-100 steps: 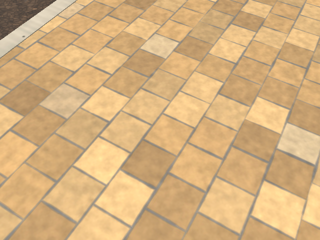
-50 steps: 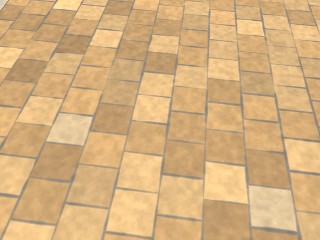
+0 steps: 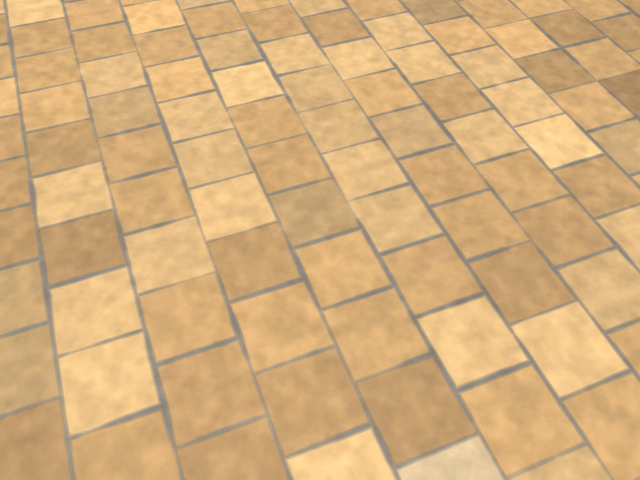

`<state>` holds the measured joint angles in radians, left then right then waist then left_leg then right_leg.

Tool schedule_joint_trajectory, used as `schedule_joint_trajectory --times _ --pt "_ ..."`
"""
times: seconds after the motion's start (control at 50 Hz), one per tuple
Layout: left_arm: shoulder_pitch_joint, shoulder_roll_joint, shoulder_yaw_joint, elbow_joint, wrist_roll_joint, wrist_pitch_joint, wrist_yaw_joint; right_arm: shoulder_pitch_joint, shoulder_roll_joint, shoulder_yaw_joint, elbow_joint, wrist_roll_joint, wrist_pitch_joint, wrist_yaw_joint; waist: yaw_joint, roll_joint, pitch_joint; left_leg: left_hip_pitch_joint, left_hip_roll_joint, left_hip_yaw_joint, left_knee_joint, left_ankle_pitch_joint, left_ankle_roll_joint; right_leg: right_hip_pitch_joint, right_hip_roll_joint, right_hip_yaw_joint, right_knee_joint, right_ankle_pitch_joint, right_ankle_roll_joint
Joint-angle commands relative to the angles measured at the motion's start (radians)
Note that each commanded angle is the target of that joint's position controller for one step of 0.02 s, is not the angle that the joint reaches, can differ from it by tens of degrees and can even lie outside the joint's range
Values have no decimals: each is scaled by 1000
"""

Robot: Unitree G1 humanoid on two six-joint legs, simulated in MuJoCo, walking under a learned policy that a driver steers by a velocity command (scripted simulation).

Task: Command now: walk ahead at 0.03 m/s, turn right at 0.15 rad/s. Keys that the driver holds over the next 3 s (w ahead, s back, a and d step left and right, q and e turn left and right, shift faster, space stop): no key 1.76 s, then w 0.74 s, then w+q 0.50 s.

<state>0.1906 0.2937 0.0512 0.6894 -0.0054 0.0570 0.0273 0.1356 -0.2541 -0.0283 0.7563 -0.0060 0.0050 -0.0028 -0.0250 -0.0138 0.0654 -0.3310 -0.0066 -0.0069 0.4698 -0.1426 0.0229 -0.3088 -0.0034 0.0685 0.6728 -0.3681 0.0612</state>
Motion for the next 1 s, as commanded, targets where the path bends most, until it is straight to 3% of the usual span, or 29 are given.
schedule_joint_trajectory --times 0.02,0.04,0.06,0.08,0.1,0.12,0.18,0.36,0.56,1.0 --pt "80 80 23 -21 9 -13 -9 -19 -152 -32 -42 14 -9 -1 41 163 -145 50 184 -196 -124 -20 136 180 19 -47 -265 178 -53" --pt "67 113 25 -35 23 -14 -7 10 -134 -24 -30 8 -17 4 32 110 -145 -12 161 -173 -99 -83 73 244 -50 33 -282 243 -89" --pt "39 187 40 -41 30 -12 -1 38 -101 -14 -38 -13 -29 12 -22 -70 -137 -41 67 -66 -32 -170 6 209 -150 144 -275 257 -152" --pt "12 114 22 -29 32 -20 -9 1 -80 -9 -34 -23 -33 11 -13 -136 -129 76 31 -7 -17 -140 -43 56 -159 157 -321 69 -185" --pt "-18 64 6 -36 40 -30 -16 -31 -94 -12 -28 -25 -31 9 -3 -113 -87 119 32 -16 -16 -82 -58 0 -126 140 -345 -34 -160" --pt "-13 60 4 -25 44 -39 -17 -33 -96 -14 -18 -23 -29 6 0 -109 -71 138 35 -17 -15 -57 -57 -19 -101 119 -346 -57 -131" --pt "19 77 4 -4 29 -62 -15 -2 -115 -19 14 -14 -23 -3 1 -79 -38 137 47 -34 -25 -13 -40 -12 -76 90 -318 42 -98" --pt "56 58 -1 44 18 -67 -7 17 -111 -22 105 -4 -21 -15 12 2 -65 164 55 -38 -22 87 -45 59 -50 57 -275 239 -102" --pt "75 50 -1 130 13 -71 -7 14 -117 -27 195 3 -4 -34 9 5 -73 197 56 -35 -17 132 -41 88 -32 28 -277 339 -95" --pt "127 31 -20 301 10 -73 4 37 -90 -25 314 5 8 -48 12 10 -30 186 43 -23 -45 82 -38 73 -13 -3 -316 241 -85"
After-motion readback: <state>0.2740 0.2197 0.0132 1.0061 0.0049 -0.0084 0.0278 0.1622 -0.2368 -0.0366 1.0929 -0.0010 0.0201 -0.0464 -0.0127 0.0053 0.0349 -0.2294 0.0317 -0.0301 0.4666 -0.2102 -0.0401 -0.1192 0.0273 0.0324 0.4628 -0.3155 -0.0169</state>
